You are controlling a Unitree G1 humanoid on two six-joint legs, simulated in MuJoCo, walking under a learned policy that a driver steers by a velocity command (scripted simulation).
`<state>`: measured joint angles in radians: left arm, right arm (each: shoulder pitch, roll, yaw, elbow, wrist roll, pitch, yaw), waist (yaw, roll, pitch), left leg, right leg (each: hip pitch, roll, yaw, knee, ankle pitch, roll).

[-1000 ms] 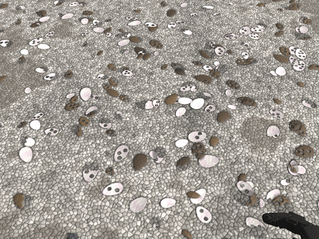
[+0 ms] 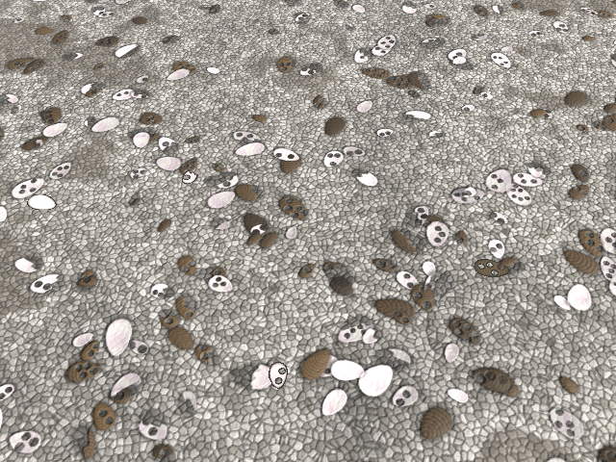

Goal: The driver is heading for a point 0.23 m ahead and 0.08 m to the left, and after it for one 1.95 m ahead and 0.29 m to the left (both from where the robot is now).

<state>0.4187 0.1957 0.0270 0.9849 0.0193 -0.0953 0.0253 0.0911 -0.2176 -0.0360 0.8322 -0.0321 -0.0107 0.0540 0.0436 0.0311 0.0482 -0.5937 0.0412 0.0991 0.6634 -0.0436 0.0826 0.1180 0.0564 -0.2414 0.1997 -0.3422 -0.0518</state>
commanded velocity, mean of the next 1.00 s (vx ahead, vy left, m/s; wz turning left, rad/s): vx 0.50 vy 0.00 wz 0.35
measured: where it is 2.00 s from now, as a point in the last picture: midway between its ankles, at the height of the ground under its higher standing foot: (231, 229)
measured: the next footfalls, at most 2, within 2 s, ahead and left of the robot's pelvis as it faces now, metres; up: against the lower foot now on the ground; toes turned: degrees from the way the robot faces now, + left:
left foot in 0.08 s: +0.19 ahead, +0.07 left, +0.00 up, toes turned +8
right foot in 0.60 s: +0.54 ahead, -0.02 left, +0.00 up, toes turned +18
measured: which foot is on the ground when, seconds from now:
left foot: up 0.00-0.06, down 0.08-0.60, up 0.62-1.00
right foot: down 0.00-0.10, up 0.12-0.58, down 0.60-1.00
